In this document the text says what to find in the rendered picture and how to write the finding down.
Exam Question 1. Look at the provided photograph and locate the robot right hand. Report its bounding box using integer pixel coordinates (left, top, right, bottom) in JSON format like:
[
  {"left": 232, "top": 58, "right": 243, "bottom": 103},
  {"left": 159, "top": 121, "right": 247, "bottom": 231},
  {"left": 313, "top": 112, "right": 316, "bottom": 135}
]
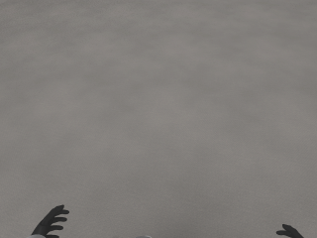
[{"left": 276, "top": 224, "right": 304, "bottom": 238}]

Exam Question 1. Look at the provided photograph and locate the robot left hand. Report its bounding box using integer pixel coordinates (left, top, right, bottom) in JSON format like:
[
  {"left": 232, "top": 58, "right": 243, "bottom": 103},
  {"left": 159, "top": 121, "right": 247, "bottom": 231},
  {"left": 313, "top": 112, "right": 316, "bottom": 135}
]
[{"left": 31, "top": 205, "right": 69, "bottom": 238}]

